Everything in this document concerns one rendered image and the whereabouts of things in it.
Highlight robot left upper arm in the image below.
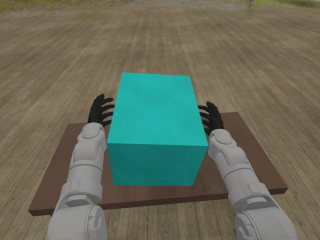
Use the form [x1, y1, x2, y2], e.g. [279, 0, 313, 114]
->
[47, 204, 108, 240]

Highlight robot left hand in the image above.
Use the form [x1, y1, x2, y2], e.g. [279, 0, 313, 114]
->
[87, 94, 115, 128]

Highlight right robot forearm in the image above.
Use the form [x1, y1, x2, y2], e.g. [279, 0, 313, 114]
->
[208, 129, 299, 240]

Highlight table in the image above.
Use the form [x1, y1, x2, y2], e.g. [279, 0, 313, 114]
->
[28, 112, 288, 237]

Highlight carton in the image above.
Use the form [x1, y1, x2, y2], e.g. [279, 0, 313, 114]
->
[107, 72, 209, 186]

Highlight robot right hand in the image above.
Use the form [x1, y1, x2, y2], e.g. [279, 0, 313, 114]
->
[198, 101, 224, 136]

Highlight robot right upper arm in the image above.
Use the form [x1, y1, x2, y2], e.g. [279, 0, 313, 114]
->
[234, 207, 298, 240]

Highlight left robot forearm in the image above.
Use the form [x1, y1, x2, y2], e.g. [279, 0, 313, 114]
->
[46, 122, 107, 240]

